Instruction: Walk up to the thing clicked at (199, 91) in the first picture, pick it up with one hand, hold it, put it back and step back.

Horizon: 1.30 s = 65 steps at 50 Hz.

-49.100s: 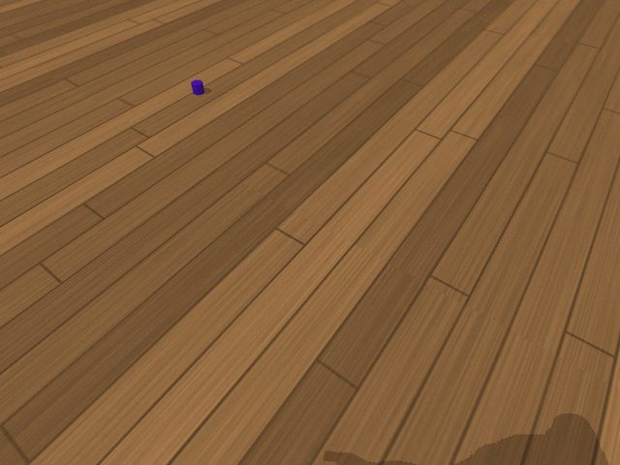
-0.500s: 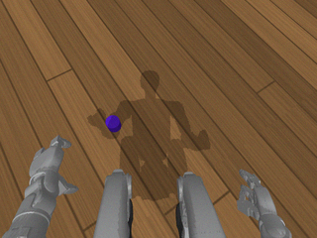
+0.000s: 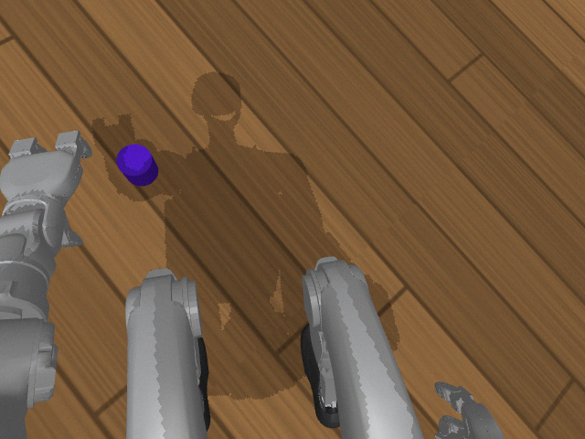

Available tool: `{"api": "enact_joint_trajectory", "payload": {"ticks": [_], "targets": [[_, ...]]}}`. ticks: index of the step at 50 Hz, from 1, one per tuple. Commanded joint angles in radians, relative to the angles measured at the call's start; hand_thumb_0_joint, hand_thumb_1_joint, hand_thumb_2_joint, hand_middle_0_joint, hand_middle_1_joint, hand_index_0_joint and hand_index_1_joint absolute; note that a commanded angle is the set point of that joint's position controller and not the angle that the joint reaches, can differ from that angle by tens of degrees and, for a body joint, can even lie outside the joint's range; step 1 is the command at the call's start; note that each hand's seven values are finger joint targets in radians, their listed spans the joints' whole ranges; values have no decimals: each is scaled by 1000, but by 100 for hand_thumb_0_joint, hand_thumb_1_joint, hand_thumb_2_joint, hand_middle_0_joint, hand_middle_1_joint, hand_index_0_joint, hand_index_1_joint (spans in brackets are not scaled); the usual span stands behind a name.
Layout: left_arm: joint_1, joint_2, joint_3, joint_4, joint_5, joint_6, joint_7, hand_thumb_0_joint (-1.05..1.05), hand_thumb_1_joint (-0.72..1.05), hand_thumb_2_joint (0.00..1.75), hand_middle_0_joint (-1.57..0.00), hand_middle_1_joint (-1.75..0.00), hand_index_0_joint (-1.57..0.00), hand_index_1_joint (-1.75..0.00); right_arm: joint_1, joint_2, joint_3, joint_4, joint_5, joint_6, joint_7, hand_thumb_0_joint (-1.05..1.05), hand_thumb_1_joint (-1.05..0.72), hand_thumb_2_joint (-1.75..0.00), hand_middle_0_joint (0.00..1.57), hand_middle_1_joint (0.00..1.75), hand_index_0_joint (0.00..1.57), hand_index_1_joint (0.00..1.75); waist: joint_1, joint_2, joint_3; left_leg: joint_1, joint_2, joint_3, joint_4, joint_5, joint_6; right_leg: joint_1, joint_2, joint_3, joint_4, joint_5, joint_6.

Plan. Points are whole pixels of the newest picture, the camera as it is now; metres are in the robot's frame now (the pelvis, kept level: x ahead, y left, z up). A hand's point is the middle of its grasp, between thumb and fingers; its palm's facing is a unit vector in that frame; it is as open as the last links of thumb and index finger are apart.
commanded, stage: rise first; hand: left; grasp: from above
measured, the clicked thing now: (138, 165) +0.58 +0.25 -0.37
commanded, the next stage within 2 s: none
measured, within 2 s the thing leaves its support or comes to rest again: neither
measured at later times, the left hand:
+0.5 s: hand (84, 181) +0.49 +0.29 -0.20, palm faces -0.44 -0.04 -0.90, open 14.1 cm
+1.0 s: hand (97, 173) +0.51 +0.28 -0.23, palm faces -0.45 -0.04 -0.89, open 14.2 cm
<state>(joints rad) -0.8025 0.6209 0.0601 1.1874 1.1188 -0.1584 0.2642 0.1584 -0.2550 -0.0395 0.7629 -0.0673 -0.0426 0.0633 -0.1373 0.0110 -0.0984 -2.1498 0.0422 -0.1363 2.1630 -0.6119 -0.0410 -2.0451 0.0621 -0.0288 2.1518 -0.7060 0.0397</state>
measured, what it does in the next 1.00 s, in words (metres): lowers itself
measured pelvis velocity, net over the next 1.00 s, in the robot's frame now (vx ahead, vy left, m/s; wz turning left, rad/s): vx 0.01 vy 0.00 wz -0.08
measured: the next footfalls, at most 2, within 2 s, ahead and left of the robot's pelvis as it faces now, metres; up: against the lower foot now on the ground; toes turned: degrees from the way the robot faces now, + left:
none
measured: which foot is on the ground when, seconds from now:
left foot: down 0.00-1.00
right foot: down 0.00-1.00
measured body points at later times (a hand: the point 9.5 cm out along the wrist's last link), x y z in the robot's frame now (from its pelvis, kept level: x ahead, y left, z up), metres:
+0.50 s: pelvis +0.01 +0.01 -0.05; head +0.25 +0.07 +0.33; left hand +0.51 +0.29 -0.15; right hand +0.06 -0.26 -0.16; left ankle +0.10 +0.14 -0.36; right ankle +0.09 -0.13 -0.36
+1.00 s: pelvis +0.01 +0.00 -0.07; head +0.27 +0.06 +0.29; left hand +0.53 +0.28 -0.18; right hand +0.04 -0.27 -0.17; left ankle +0.10 +0.14 -0.36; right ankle +0.09 -0.13 -0.36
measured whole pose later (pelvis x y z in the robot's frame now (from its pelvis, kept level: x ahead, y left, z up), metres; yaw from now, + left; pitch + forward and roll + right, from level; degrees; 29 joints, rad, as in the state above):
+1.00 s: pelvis +0.01 +0.00 -0.07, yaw -5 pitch +33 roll -9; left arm -1.06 0.83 0.07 1.44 1.22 -0.17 0.32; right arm 0.14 -0.27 0.12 0.70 -0.14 0.00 0.12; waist -0.27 -0.03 0.02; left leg -2.34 0.04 -0.21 2.40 -0.66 -0.04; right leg -2.21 0.10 -0.07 2.34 -0.73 0.06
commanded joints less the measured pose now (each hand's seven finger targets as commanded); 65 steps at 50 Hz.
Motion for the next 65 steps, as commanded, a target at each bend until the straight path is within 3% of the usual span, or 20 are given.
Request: {"api": "enact_joint_trajectory", "payload": {"ticks": [1, 2, 4, 7, 10, 11, 12, 13, 21, 25, 30, 32, 35, 39, 45, 46, 52, 56, 58, 65], "targets": [[-343, 301, 41, -68, 44, -13, 54, 0, -57, 104, -6, -102, -6, -102, 144, -201, -52, -51, -14, -5, -4, 0, -90, -90, 20, 30, 20, 30, -11, 157, -635, 477, -23, 108, -185, 31, 64, 230, 9, -88, -258, 105, -78], [-329, 303, 40, -8, 59, -12, 56, 0, -57, 104, -6, -102, -5, -102, 175, -203, -49, -21, -18, 3, -2, 0, -90, -90, 20, 30, 20, 30, -20, 149, -621, 455, -24, 106, -180, 17, 66, 225, 9, -90, -254, 95, -77], [-417, 324, 37, -88, 76, -24, 60, 0, -58, 105, -6, -101, -5, -101, 159, -199, -40, -47, -22, 7, 3, 0, -90, -90, 20, 30, 20, 30, -11, 188, -684, 478, -24, 108, -156, 68, 64, 236, 9, -91, -230, 145, -79], [-403, 309, 19, 34, 101, -29, 64, 0, -57, 103, -6, -101, -6, -101, 191, -213, -33, -15, -31, 17, 7, 0, -91, -90, 20, 30, 20, 30, -50, 174, -629, 457, -20, 92, -135, 56, 65, 183, 12, -108, -202, 145, -78], [-476, 339, 19, 5, 113, -47, 72, 0, -57, 103, -6, -102, -6, -102, 168, -210, -17, -32, -39, 16, 10, 0, -90, -90, 20, 30, 20, 30, -47, 226, -632, 470, -19, 82, -126, 49, 60, 147, 11, -115, -179, 141, -81], [-444, 335, 16, 74, 118, -43, 74, 0, -56, 102, -6, -103, -6, -102, 186, -211, -15, -7, -42, 21, 12, 0, -91, -90, 20, 30, 20, 30, -55, 218, -610, 444, -20, 91, -114, 43, 62, 149, 16, -115, -183, 137, -80], [-501, 339, 18, 6, 111, -49, 82, 0, -55, 102, -5, -103, -6, -102, 169, -216, -12, -40, -43, 18, 12, 0, -90, -90, 20, 30, 20, 30, -58, 217, -638, 454, -20, 87, -108, 59, 62, 153, 14, -118, -177, 152, -79], [-475, 335, 16, 67, 114, -44, 85, 0, -55, 102, -6, -103, -6, -102, 178, -214, -6, -26, -48, 18, 16, 0, -90, -90, 20, 30, 20, 30, -67, 226, -622, 440, -19, 90, -99, 62, 61, 155, 16, -119, -165, 159, -78], [-561, 377, 33, 67, 123, -19, 123, 0, -55, 101, -5, -103, -6, -102, 196, -232, 19, -24, -62, 16, 24, 0, -91, -90, 20, 30, 20, 30, -86, 291, -674, 460, -9, 83, -60, 125, 57, 150, 21, -136, -121, 233, -74], [-564, 380, 26, 76, 119, -7, 112, 0, -56, 101, -6, -103, -6, -102, 191, -234, 28, -31, -60, 23, 29, 0, -91, -90, 20, 30, 20, 30, -95, 315, -653, 456, -4, 73, -55, 120, 55, 138, 24, -143, -103, 236, -75], [-542, 379, 21, 111, 106, 3, 101, 0, -56, 101, -6, -104, -6, -103, 201, -234, 46, -40, -64, 29, 35, 0, -91, -90, 20, 30, 20, 30, -111, 252, -626, 391, -3, 75, -24, 133, 65, 179, 28, -142, -109, 257, -66], [-560, 415, 36, 91, 106, 2, 99, 0, -55, 100, -6, -104, -7, -103, 200, -242, 48, -42, -65, 31, 36, 0, -91, -90, 20, 30, 20, 30, -107, 275, -659, 420, 1, 72, -12, 158, 63, 179, 28, -144, -96, 278, -64], [-550, 397, 20, 104, 103, 1, 89, 0, -56, 100, -5, -105, -6, -104, 193, -242, 56, -49, -66, 35, 40, 0, -91, -90, 20, 30, 20, 30, -115, 292, -629, 417, 2, 66, -6, 157, 62, 159, 32, -148, -83, 277, -67], [-564, 441, 38, 104, 101, -8, 91, 0, -56, 100, -5, -105, -7, -104, 197, -255, 68, -54, -71, 38, 42, 0, -91, -90, 20, 30, 20, 30, -118, 293, -616, 385, 2, 66, 10, 143, 63, 164, 33, -150, -78, 271, -64], [-576, 456, 36, 106, 98, -14, 90, 0, -55, 100, -5, -106, -7, -104, 201, -260, 85, -63, -79, 42, 46, 0, -91, -90, 20, 30, 20, 30, -132, 290, -619, 356, 2, 65, 30, 142, 64, 186, 38, -153, -68, 275, -60], [-574, 462, 38, 107, 99, -14, 89, 0, -61, 107, -6, -101, -4, -103, 203, -262, 86, -64, -80, 42, 48, 0, -91, -90, 20, 30, 20, 30, -132, 298, -622, 364, 2, 66, 34, 147, 64, 188, 39, -151, -70, 281, -59], [-608, 496, 45, 99, 95, -13, 89, 0, -55, 100, -6, -104, -7, -103, 200, -272, 95, -65, -85, 44, 48, 0, -90, -90, 20, 30, 20, 30, -139, 302, -617, 334, 3, 61, 48, 117, 64, 181, 42, -156, -64, 256, -57], [-595, 470, 20, 130, 104, -11, 84, 0, -57, 101, -6, -104, -6, -104, 202, -274, 105, -70, -88, 47, 50, 0, -91, -90, 20, 30, 20, 30, -158, 304, -587, 324, 1, 54, 48, 110, 63, 170, 45, -164, -55, 255, -60], [-605, 498, 37, 119, 105, -11, 87, 0, -57, 101, -6, -103, -6, -103, 203, -280, 107, -71, -86, 48, 48, 0, -90, -90, 20, 30, 20, 30, -153, 311, -602, 336, 1, 51, 49, 116, 63, 163, 44, -169, -51, 257, -59], [-604, 482, 19, 137, 103, -2, 85, 0, -56, 100, -6, -104, -7, -103, 197, -281, 115, -76, -86, 50, 50, 0, -90, -90, 20, 30, 20, 30, -163, 339, -583, 367, 2, 43, 51, 147, 59, 134, 43, -176, -34, 284, -62]]}}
